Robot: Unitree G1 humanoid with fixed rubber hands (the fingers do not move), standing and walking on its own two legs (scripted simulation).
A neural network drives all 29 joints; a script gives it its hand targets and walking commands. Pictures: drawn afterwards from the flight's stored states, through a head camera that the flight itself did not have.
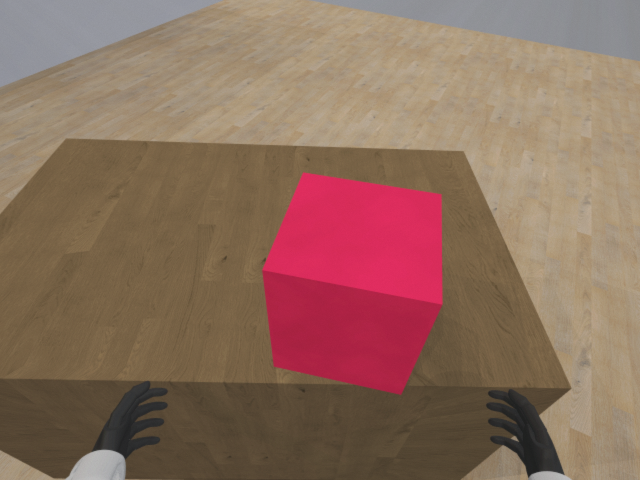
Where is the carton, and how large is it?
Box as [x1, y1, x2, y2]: [262, 173, 441, 394]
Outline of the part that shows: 303,173 262,269 274,366 400,394 441,306 441,194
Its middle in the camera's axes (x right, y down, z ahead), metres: +0.05 +0.07 +0.60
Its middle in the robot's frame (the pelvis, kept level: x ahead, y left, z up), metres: +0.40 -0.02 -0.01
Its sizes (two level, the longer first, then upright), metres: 0.210 0.200 0.250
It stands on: a pedestal, 0.65 m high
